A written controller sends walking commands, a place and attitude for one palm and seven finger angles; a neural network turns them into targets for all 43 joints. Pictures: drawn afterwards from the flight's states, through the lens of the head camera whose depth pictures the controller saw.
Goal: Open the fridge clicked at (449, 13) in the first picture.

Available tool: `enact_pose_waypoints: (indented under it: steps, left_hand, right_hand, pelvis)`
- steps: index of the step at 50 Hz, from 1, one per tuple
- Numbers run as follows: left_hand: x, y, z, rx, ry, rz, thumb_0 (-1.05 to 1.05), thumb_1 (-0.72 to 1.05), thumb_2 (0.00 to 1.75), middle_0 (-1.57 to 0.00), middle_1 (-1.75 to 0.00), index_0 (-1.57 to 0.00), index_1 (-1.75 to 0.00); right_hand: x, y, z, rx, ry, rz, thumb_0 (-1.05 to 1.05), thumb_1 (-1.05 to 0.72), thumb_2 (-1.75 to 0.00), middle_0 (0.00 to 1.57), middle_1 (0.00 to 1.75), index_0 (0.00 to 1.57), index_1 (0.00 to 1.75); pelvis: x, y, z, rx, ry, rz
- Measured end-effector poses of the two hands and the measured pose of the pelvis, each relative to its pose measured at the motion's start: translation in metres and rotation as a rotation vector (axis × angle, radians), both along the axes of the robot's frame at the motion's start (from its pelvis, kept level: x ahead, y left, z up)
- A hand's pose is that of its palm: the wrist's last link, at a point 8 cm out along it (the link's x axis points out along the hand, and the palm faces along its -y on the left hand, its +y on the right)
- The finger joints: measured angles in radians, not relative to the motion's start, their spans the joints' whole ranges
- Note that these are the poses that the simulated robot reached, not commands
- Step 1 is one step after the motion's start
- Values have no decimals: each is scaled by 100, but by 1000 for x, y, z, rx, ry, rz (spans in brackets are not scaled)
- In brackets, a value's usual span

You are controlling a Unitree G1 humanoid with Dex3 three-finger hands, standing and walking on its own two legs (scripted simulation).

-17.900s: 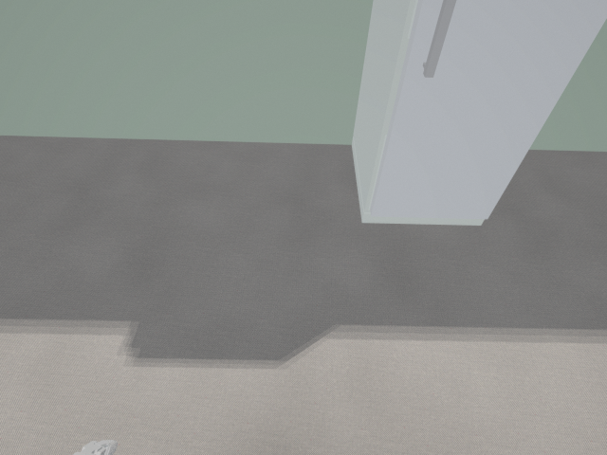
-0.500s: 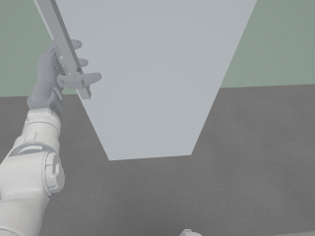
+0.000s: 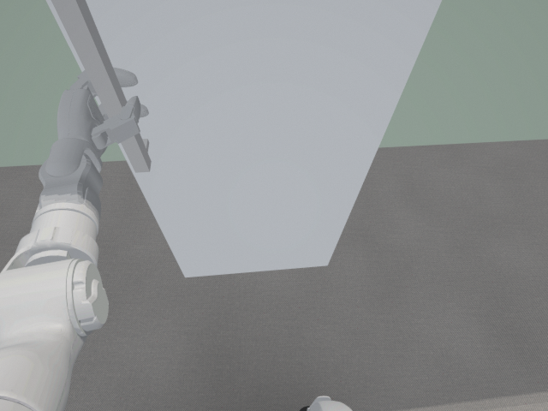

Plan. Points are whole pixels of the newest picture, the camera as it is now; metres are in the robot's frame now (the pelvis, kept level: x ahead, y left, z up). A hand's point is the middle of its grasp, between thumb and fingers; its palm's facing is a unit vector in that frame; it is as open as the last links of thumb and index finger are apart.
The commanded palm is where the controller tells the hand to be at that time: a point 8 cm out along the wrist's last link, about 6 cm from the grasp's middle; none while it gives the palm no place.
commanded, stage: grip the handle and tug to test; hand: left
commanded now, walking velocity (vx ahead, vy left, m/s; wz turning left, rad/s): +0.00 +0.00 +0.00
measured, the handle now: (106, 67) +0.54 +0.20 +0.19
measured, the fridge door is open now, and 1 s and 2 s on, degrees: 0 1 31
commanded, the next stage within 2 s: pull the door a little, standing still in 0.58 s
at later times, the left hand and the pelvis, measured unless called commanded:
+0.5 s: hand (131, 120) +0.49 +0.18 +0.14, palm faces +0.05 -1.00 +0.02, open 5.7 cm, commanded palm +0.44 +0.23 +0.14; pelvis +0.01 +0.00 +0.00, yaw -2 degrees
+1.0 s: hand (131, 123) +0.49 +0.17 +0.14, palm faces +0.05 -1.00 +0.02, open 5.7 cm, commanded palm +0.42 +0.22 +0.14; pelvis +0.05 +0.01 +0.02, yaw -2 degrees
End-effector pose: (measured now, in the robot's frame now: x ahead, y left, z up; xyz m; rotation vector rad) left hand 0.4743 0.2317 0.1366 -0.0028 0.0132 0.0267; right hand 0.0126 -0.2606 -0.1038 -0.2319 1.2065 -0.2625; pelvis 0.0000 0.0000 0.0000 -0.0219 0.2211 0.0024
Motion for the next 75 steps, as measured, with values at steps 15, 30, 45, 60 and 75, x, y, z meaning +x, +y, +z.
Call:
enact_pose_waypoints:
  steps: [15,30,45,60,75]
  left_hand:
    - [-1,-1,0,-7,-2,9,0,68,82,-39,-140,-42,-140]
    - [-4,-3,-1,-20,-17,12,1,73,77,-33,-140,-36,-140]
    - [-8,-3,0,-20,0,22,1,72,79,-32,-140,-37,-140]
    - [-58,-10,0,-2,-23,-17,1,70,72,-33,-140,-33,-140]
    - [-113,-29,5,193,-27,88,-4,61,72,-41,-137,-32,-140]
  right_hand:
    - [3,0,2,1,-30,-15,1,-91,-90,20,30,20,30]
    - [32,0,10,14,-91,-58,1,-91,-90,20,30,20,30]
    - [99,8,15,28,-154,20,1,-91,-90,20,30,20,30]
    - [153,27,30,87,-303,24,1,-91,-90,20,30,20,30]
    - [217,44,51,100,-449,127,1,-91,-90,20,30,20,30]
  pelvis:
    - [0,0,1,2,-4,-15]
    - [23,2,7,2,-21,-52]
    - [45,6,13,-6,-35,-27]
    - [75,12,24,-5,-93,-78]
    - [66,6,31,17,-177,-55]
